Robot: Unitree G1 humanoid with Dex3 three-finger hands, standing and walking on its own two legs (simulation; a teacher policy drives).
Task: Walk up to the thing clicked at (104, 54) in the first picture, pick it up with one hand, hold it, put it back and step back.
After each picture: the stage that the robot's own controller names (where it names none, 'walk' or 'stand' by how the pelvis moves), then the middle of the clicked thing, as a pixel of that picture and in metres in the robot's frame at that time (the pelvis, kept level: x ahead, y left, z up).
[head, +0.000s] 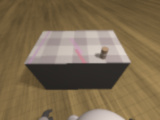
stand; (103, 53) +0.66 -0.12 -0.05
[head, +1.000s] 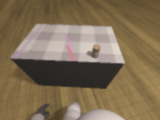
walk; (95, 51) +0.60 -0.01 -0.02
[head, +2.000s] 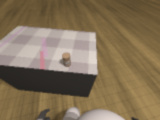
stand; (66, 60) +0.48 +0.22 -0.02
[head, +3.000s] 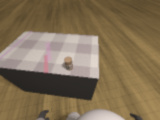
stand; (68, 63) +0.47 +0.21 -0.04
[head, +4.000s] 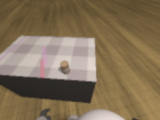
stand; (65, 67) +0.44 +0.23 -0.04
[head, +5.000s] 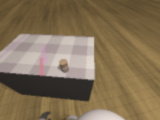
stand; (64, 66) +0.46 +0.24 -0.05
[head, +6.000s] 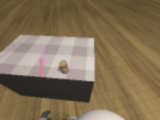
stand; (64, 67) +0.45 +0.24 -0.05
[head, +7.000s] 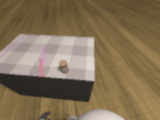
stand; (64, 67) +0.45 +0.24 -0.05
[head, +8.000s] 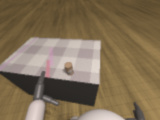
rise first; (69, 68) +0.44 +0.23 -0.04
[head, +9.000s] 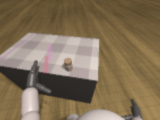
go down; (68, 64) +0.48 +0.21 -0.03
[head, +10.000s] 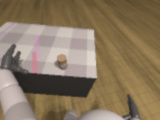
go down; (62, 62) +0.44 +0.21 +0.00
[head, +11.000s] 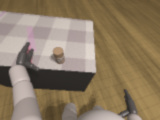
close in; (59, 56) +0.46 +0.21 +0.02
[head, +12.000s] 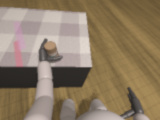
close; (52, 51) +0.48 +0.22 +0.05
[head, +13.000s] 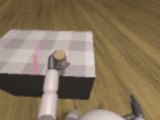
lift; (61, 60) +0.39 +0.19 +0.13
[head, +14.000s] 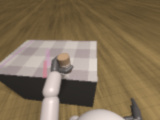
hold; (65, 63) +0.33 +0.17 +0.17
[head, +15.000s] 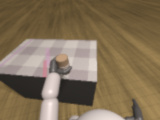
hold; (63, 64) +0.33 +0.18 +0.17
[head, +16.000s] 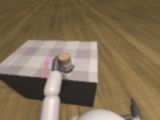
hold; (66, 63) +0.33 +0.16 +0.18
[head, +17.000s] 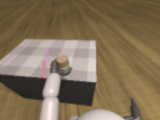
crouch; (64, 65) +0.33 +0.18 +0.15
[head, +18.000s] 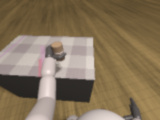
crouch; (58, 51) +0.43 +0.22 +0.17
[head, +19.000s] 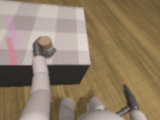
lower; (47, 46) +0.49 +0.23 +0.05
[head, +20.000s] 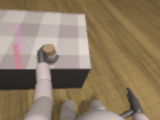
lower; (51, 54) +0.46 +0.23 +0.04
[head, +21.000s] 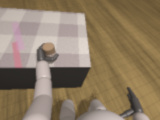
lower; (50, 52) +0.47 +0.23 +0.05
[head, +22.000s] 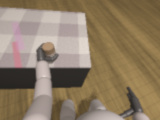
lower; (50, 52) +0.47 +0.23 +0.05
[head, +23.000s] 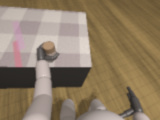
loosen; (50, 51) +0.47 +0.23 +0.05
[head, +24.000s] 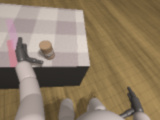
rise; (47, 50) +0.47 +0.23 +0.05
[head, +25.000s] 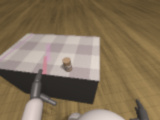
sink last; (67, 64) +0.45 +0.23 +0.00
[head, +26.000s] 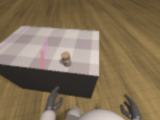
stand; (66, 59) +0.47 +0.22 +0.01
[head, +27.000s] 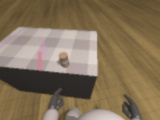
stand; (64, 60) +0.46 +0.23 +0.02
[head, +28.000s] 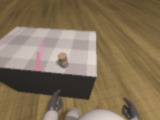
stand; (63, 60) +0.46 +0.23 +0.02
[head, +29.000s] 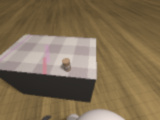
stand; (66, 65) +0.48 +0.23 -0.04
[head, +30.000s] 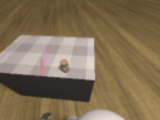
stand; (64, 66) +0.46 +0.24 -0.05
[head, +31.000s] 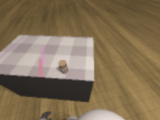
stand; (63, 67) +0.45 +0.24 -0.05
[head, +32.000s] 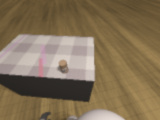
walk; (63, 66) +0.45 +0.24 -0.05
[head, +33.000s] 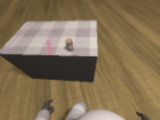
walk; (69, 45) +0.65 +0.24 -0.03
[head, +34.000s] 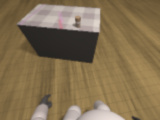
walk; (78, 22) +1.03 +0.18 -0.02
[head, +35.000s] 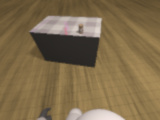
stand; (81, 28) +1.10 +0.19 -0.03
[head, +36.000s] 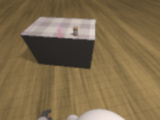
stand; (75, 31) +1.06 +0.21 -0.05
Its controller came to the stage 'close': yes
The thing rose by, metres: 0.22
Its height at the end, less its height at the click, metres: +0.00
